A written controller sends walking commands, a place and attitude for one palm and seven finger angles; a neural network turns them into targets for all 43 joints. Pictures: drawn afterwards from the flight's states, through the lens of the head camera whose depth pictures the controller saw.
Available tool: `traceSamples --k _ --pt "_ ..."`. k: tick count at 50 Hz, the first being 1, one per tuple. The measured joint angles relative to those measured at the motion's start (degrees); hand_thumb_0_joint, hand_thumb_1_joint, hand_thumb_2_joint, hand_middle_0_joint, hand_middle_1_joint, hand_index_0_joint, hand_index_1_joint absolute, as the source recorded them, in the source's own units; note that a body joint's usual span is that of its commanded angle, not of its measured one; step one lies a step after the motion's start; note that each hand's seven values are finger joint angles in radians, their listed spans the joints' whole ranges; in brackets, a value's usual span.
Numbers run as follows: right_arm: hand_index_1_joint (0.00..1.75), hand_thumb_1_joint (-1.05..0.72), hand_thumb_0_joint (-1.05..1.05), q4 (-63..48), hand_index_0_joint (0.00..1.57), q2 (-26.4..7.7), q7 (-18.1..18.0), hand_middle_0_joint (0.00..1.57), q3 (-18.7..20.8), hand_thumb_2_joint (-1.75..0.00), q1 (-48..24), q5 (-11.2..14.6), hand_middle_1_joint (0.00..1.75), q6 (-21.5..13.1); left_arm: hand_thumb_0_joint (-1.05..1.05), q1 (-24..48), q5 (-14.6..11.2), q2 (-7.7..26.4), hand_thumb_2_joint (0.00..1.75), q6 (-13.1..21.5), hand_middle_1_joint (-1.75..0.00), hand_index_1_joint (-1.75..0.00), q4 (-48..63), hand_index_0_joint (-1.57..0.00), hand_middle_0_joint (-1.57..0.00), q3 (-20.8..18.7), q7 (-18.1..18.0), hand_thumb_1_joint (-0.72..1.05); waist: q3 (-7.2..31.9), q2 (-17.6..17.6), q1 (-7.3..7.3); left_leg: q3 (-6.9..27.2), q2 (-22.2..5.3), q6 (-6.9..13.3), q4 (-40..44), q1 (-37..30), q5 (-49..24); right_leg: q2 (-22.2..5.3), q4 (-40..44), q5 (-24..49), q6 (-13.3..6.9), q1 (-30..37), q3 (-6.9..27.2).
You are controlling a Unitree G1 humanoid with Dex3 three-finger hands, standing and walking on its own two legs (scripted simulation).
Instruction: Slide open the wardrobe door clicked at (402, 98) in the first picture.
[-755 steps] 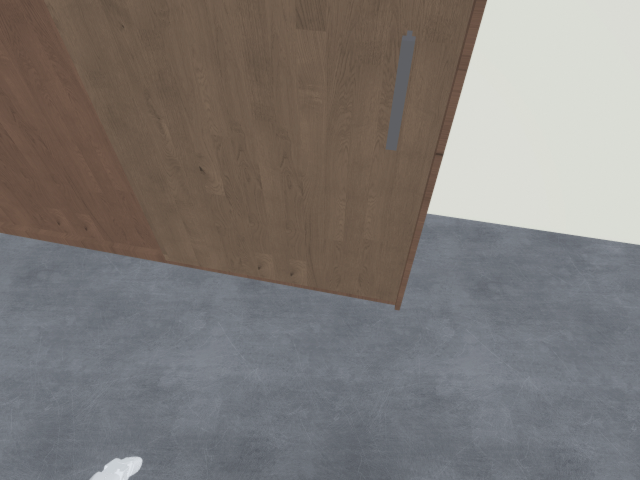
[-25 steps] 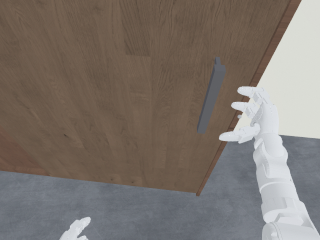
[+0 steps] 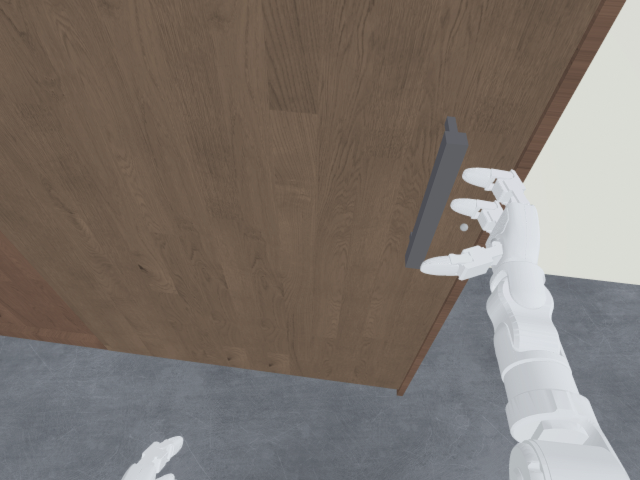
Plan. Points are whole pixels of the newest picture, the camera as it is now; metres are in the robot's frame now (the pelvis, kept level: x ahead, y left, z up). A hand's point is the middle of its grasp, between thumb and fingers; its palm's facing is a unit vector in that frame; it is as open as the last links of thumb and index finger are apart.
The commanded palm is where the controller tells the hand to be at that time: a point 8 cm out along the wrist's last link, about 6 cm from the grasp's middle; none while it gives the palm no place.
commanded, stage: feel for the door with the fingertips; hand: right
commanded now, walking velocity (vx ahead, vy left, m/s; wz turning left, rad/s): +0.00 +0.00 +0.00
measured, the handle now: (430, 200) +0.48 -0.10 +0.10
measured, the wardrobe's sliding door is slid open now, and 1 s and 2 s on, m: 0.00 0.00 0.00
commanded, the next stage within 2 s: slide the fingers in behind the handle in 0.36 s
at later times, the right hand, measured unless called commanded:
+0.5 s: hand (462, 217) +0.43 -0.13 +0.12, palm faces +0.04 +1.00 -0.02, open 13.5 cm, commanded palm +0.41 -0.19 +0.11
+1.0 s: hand (465, 231) +0.42 -0.13 +0.11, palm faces +0.03 +1.00 +0.00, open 13.9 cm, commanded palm +0.39 -0.18 +0.11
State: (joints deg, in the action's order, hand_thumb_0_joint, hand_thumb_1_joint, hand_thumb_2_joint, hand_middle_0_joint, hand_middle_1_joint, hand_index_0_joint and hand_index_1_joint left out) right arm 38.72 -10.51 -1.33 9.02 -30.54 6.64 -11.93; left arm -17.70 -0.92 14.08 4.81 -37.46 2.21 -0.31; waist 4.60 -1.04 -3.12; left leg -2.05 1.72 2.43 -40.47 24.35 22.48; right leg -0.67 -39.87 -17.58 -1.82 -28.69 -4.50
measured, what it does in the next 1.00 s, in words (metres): stands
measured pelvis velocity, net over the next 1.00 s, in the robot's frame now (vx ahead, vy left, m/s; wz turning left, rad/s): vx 0.00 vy -0.01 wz -0.01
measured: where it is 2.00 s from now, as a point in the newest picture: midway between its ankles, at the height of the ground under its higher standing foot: outside the picture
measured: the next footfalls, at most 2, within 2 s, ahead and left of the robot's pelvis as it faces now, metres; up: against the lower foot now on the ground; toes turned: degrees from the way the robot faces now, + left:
none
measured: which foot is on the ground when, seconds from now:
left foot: down 0.00-1.00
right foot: down 0.00-1.00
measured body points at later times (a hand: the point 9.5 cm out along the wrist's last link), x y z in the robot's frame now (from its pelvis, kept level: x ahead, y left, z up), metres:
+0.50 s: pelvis +0.00 +0.01 +0.00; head +0.03 +0.02 +0.45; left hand +0.09 +0.26 -0.12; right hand +0.43 -0.18 +0.12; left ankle -0.02 +0.09 -0.72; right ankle +0.03 -0.10 -0.72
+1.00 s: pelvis +0.00 -0.01 +0.00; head +0.02 -0.01 +0.45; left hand +0.09 +0.24 -0.11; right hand +0.41 -0.19 +0.11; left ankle -0.02 +0.09 -0.72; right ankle +0.03 -0.10 -0.72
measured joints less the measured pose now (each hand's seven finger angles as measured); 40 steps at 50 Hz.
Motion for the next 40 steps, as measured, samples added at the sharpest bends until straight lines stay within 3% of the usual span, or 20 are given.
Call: traceSamples --k 5,10,18,28,40 --pt "1.2 0.5 -0.01 2.82 0.3 -1.76 1.3 0.3 -0.03 -0.3 -1.83 0.57 1.2 1.13 0.01 -0.24 -0.45 0.56 0.9 -0.42 -0.3 -0.3 -0.03 -0.21 -0.2 -0.06 -0.31 0.9 -0.25 -0.59 0.21 -0.72 0.22 0.33 0.56 -0.35 -0.24 -0.14 0.16 0.29 0.3 -0.04 0.74" --pt "1.2 0.5 -0.01 4.52 0.3 -1.45 2.77 0.3 -0.16 -0.3 -3.21 1.77 1.2 0.6 0.01 -0.29 -0.62 1.06 0.9 -0.2 -0.3 -0.3 -0.51 -0.21 -0.2 -0.3 -0.59 0.9 -0.57 -0.64 0.56 -1.1 0.22 0.55 0.67 0.05 -0.4 -0.1 0.39 0.66 0.49 -0.51 1.13" --pt "1.2 0.5 -0.01 7.39 0.3 -1.62 2.66 0.31 1.16 -0.3 -5.53 0.43 1.21 -1.32 0.01 -0.12 -0.31 1.11 0.9 -0.43 -0.3 -0.3 -0.78 -0.21 -0.2 -0.35 -0.4 0.91 -0.27 -0.14 -0.29 -0.99 0.35 0.77 -0.1 1.3 -0.06 -0.26 -0.03 0.47 0.71 -1.51 1.04" --pt "1.25 0.5 -0.01 11.29 0.39 -3.54 6.0 0.41 2.75 -0.3 -8.12 0.45 1.25 -2.23 0.01 -1.13 -0.51 1.1 0.9 -1.56 -0.3 -0.3 -0.7 -0.2 -0.2 -0.08 -0.67 0.91 -0.26 0.04 -0.51 -1.13 0.57 0.77 0.08 1.9 -0.34 -0.46 -0.25 0.56 0.7 -2.33 1.21" --pt "1.22 0.5 -0.01 9.19 0.35 -3.29 4.62 0.36 3.8 -0.3 -5.54 0.91 1.22 -2.04 0.01 -2.12 -0.47 0.86 0.9 -1.43 -0.3 -0.3 0.7 -0.21 -0.2 -0.32 0.02 0.91 0.38 -0.13 -0.74 -0.18 0.55 0.2 -0.02 2.39 -0.63 -0.52 -0.6 0.32 0.09 -2.63 0.29"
